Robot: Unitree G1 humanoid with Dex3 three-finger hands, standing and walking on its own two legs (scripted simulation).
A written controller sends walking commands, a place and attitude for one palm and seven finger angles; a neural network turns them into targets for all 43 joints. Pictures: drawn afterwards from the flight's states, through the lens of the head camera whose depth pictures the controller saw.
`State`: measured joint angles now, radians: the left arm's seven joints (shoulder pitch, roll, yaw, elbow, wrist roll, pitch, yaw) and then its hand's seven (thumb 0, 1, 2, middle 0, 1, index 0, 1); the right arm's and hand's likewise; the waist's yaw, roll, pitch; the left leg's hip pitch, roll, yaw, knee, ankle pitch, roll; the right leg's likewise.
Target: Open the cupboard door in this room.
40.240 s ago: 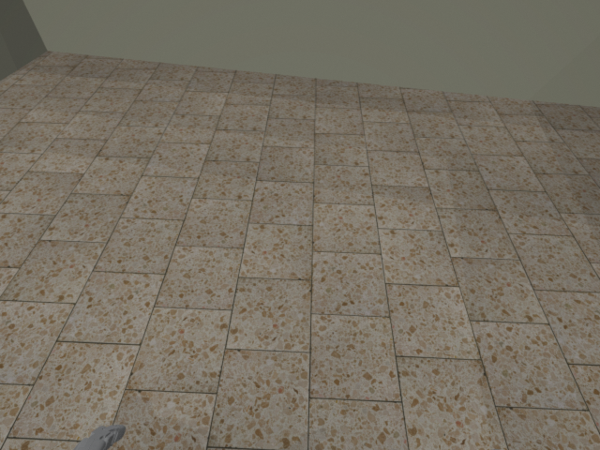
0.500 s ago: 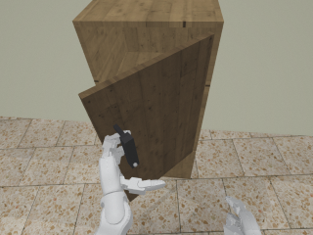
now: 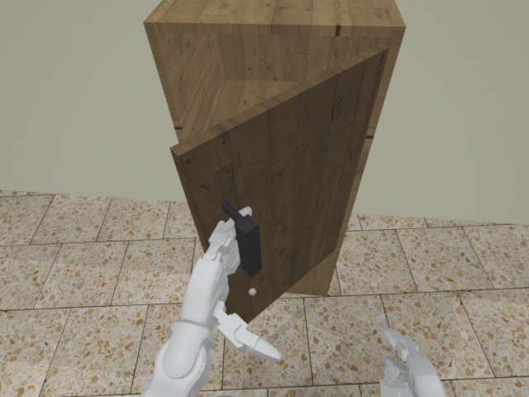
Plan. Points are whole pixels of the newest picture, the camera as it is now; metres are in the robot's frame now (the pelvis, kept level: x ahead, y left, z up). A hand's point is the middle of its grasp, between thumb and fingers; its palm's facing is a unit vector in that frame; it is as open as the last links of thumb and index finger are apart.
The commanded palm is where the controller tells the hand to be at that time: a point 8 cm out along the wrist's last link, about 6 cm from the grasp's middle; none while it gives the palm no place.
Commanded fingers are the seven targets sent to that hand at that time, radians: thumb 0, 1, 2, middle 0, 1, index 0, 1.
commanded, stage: slide the hand sideways off the handle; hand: left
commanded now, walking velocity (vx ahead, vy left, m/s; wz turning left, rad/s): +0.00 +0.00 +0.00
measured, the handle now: (240, 238) +0.33 +0.05 +0.08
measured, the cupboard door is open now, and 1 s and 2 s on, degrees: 46 47 47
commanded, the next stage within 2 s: draw the hand back to the body in 0.98 s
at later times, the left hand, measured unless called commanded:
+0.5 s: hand (230, 311) +0.22 +0.06 +0.08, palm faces -0.10 -0.99 +0.02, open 16.2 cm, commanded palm +0.19 +0.11 +0.08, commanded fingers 0.00 -0.50 0.30 -0.15 -0.30 -0.15 -0.30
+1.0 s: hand (187, 345) +0.18 +0.11 +0.07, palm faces -0.05 -1.00 -0.03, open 16.3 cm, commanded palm +0.16 +0.16 +0.08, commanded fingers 0.00 -0.50 0.30 -0.15 -0.30 -0.15 -0.30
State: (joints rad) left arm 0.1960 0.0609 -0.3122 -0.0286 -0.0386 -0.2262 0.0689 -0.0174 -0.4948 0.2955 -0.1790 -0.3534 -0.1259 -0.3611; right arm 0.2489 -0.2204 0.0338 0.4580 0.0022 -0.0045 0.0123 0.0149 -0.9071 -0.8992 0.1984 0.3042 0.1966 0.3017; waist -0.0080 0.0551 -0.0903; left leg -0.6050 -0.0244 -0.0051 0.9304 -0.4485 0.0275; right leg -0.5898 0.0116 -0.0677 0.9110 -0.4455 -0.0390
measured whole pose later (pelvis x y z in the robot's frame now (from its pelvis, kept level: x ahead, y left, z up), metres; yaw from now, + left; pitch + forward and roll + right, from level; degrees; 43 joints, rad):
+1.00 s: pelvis +0.01 -0.01 -0.02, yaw +0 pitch +10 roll -1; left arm 0.68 0.16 -0.09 -0.39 -0.14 -0.29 -0.09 -0.02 -0.50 0.30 -0.15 -0.30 -0.15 -0.30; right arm 0.30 -0.23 0.02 0.36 0.02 -0.04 -0.02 0.02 -0.91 -0.90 0.20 0.30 0.20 0.30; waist 0.00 0.05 -0.14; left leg -0.72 -0.01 -0.02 1.05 -0.51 0.01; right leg -0.70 0.03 -0.08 1.02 -0.51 -0.05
